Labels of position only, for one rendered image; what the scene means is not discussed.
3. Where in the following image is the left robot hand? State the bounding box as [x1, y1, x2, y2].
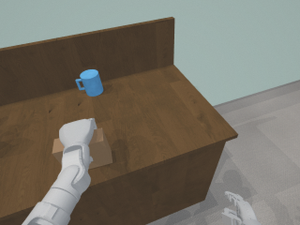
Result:
[59, 118, 98, 164]

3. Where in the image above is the table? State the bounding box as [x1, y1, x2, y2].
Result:
[0, 17, 238, 225]

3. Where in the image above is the sponge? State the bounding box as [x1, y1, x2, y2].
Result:
[52, 127, 113, 170]

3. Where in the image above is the robot left forearm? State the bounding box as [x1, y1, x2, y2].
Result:
[22, 142, 91, 225]

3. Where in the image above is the right robot hand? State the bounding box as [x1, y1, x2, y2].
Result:
[221, 191, 258, 225]

